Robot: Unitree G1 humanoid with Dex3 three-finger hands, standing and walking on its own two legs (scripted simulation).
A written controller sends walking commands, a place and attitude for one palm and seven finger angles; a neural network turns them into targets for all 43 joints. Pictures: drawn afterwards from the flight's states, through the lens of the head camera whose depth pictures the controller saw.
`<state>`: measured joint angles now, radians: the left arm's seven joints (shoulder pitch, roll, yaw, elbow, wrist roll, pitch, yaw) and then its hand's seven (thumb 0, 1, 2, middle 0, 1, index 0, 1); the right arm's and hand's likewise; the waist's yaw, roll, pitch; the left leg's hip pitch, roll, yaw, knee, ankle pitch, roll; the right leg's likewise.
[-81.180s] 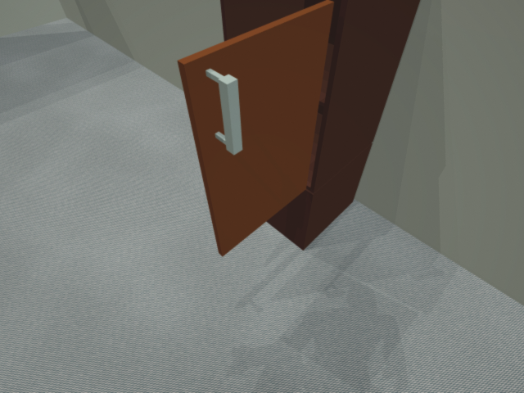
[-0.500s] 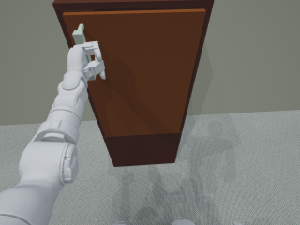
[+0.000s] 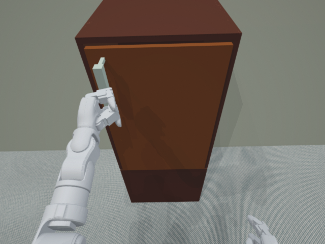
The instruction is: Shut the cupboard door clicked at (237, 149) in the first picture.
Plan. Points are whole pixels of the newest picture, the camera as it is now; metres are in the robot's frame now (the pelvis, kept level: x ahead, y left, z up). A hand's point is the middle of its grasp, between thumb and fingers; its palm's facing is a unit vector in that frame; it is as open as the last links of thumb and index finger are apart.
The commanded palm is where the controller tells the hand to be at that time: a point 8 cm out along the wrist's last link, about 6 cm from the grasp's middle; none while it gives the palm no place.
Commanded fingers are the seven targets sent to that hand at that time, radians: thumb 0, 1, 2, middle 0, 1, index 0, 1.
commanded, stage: pull the fist back off the door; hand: left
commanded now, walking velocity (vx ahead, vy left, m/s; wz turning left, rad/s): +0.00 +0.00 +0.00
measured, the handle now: (106, 86) +0.48 +0.19 +0.16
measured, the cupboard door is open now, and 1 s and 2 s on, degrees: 0 0 0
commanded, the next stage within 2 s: draw the hand back to the body in 0.02 s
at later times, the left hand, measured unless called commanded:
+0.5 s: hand (90, 131) +0.30 +0.18 +0.17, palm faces +0.11 -0.99 -0.04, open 3.1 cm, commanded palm +0.27 +0.22 +0.17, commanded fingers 0.00 0.90 0.90 -1.30 -1.50 -1.30 -1.50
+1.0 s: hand (52, 158) +0.23 +0.23 +0.17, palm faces +0.39 -0.87 -0.30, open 3.7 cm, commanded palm +0.19 +0.27 +0.18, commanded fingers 0.00 0.90 0.90 -0.64 -0.78 -0.64 -0.78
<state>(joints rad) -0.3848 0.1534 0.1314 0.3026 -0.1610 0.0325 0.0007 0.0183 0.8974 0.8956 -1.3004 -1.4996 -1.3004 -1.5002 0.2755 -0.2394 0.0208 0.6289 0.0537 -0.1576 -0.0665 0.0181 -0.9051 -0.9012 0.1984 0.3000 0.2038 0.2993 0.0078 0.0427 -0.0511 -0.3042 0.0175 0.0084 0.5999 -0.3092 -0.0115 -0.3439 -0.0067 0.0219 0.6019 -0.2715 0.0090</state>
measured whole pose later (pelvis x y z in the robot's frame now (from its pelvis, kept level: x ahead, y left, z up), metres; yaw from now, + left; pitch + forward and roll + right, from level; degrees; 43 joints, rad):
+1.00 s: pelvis +0.00 +0.00 +0.01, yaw +2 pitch -6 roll +0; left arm 0.23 0.28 0.21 -0.23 -0.05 -0.08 0.10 0.02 0.89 0.90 -0.90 -1.06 -0.91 -1.06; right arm 0.21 -0.22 0.03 0.67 0.01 -0.11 -0.10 0.02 -0.90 -0.90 0.20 0.30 0.20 0.30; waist 0.05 0.07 0.03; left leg -0.10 0.01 -0.02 0.43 -0.24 -0.02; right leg -0.13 -0.01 -0.01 0.44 -0.21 0.01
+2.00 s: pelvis +0.02 +0.01 +0.01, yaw +2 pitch -1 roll -1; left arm 0.48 0.35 0.38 -0.37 -0.05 -0.14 0.12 0.02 0.89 0.89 -0.21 -0.30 -0.21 -0.30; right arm 0.19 -0.24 -0.01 0.62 0.01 -0.07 -0.08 0.02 -0.90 -0.90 0.20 0.30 0.21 0.30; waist 0.03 0.08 -0.01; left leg -0.19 0.02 -0.02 0.49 -0.27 0.00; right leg -0.19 -0.01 -0.02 0.41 -0.21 0.02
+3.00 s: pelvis -0.16 +0.01 -0.02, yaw +8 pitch -1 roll -4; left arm 0.46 0.46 0.49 -0.54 -0.06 -0.26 0.18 0.01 0.88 0.89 -0.21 -0.30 -0.21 -0.30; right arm 0.21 -0.17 -0.03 0.63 0.01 -0.15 -0.05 0.02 -0.90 -0.90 0.20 0.30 0.21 0.30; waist -0.01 0.03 0.01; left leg -0.56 0.14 0.09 0.60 -0.03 0.03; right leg -0.40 0.07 -0.03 0.99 -0.51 0.01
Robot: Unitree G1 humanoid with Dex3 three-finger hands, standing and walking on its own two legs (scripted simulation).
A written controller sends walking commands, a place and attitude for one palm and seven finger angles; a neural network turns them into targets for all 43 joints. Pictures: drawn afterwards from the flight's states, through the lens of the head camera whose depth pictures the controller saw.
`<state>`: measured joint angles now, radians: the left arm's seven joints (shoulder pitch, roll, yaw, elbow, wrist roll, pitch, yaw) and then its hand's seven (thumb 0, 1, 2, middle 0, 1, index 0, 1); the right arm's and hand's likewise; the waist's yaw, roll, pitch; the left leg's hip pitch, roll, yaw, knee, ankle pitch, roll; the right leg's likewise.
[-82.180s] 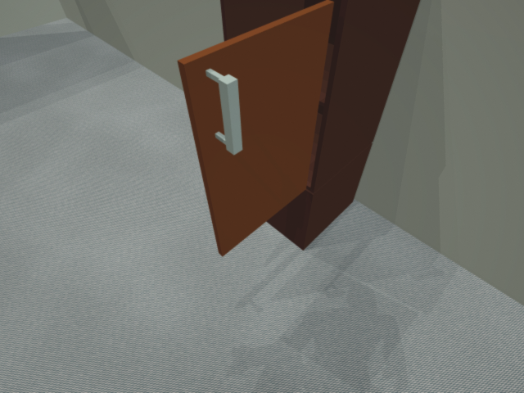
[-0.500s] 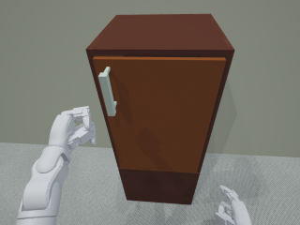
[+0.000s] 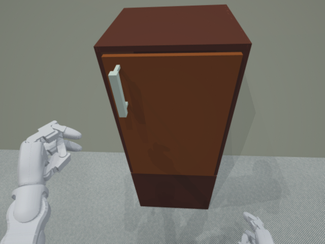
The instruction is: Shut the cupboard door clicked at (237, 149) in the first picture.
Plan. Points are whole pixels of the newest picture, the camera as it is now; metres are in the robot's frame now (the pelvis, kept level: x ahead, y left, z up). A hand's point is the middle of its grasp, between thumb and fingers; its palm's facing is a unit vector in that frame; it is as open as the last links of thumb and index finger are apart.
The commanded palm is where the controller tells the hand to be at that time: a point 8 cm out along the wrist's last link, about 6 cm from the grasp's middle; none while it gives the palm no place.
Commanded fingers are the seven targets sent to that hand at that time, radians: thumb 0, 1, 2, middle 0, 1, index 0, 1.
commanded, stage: draw the hand back to the body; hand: left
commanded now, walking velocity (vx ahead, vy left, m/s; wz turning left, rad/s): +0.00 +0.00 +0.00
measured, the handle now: (120, 91) +0.48 +0.18 +0.15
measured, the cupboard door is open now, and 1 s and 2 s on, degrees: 0 0 0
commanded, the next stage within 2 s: step back with the hand held close in 0.72 s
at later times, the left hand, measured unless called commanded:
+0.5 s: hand (27, 171) +0.20 +0.28 +0.16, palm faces +0.53 -0.76 -0.38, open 7.1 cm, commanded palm +0.15 +0.31 +0.17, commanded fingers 0.00 0.90 0.90 -0.20 -0.30 -0.20 -0.30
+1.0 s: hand (34, 165) +0.21 +0.28 +0.16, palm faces +0.46 -0.77 -0.44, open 7.4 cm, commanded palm +0.15 +0.31 +0.17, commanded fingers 0.00 0.90 0.90 -0.20 -0.30 -0.20 -0.30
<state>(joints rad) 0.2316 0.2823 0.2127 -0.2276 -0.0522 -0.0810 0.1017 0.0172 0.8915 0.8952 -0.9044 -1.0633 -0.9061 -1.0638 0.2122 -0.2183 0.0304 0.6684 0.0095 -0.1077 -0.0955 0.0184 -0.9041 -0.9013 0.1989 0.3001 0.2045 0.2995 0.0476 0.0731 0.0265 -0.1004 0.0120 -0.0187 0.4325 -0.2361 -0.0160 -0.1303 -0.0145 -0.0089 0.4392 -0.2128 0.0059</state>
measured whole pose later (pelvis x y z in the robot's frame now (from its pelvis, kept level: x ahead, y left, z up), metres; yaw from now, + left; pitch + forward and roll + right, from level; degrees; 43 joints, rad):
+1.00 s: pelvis +0.01 +0.01 +0.00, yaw +0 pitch -1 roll -1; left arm 0.48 0.35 0.38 -0.37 -0.05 -0.14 0.12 0.02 0.89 0.89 -0.21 -0.30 -0.21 -0.30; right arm 0.19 -0.24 -0.01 0.62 0.01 -0.07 -0.08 0.02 -0.90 -0.90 0.20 0.30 0.21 0.30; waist 0.03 0.08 -0.01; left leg -0.19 0.02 -0.02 0.49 -0.27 0.00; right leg -0.19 -0.01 -0.02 0.41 -0.21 0.02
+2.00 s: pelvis -0.16 +0.01 -0.03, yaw +7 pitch -1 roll -4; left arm 0.46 0.46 0.49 -0.54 -0.06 -0.26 0.18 0.01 0.88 0.89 -0.21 -0.30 -0.21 -0.30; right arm 0.21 -0.17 -0.03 0.63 0.01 -0.15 -0.05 0.02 -0.90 -0.90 0.20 0.30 0.21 0.30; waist -0.01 0.03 0.01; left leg -0.56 0.14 0.09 0.60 -0.03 0.03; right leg -0.40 0.07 -0.03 0.99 -0.51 0.01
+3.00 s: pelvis -0.25 +0.04 -0.02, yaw -1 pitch +0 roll +0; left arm 0.26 0.32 0.14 0.28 0.02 0.00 0.02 0.00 0.90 0.90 -0.20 -0.30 -0.20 -0.30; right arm 0.17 -0.29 0.00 0.78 -0.02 -0.05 0.00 0.01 -0.91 -0.90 0.20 0.30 0.20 0.30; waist 0.00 0.06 -0.04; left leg -0.36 0.01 0.06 0.62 -0.26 0.02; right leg -0.27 -0.02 -0.07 0.64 -0.37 -0.02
